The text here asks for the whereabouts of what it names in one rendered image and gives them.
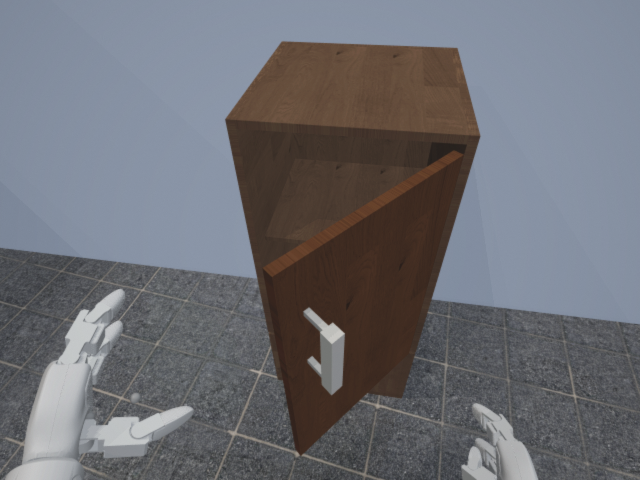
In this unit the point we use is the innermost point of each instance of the left robot hand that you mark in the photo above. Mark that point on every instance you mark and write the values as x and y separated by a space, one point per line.
58 427

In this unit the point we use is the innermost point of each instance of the handle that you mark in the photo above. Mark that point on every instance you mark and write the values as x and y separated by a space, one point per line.
332 352

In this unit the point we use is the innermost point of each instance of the cupboard door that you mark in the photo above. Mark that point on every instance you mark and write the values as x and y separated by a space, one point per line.
368 274

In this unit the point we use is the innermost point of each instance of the left robot forearm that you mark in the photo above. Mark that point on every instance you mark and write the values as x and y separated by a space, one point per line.
51 468

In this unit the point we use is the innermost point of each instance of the right robot hand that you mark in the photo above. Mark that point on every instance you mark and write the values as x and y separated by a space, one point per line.
510 459

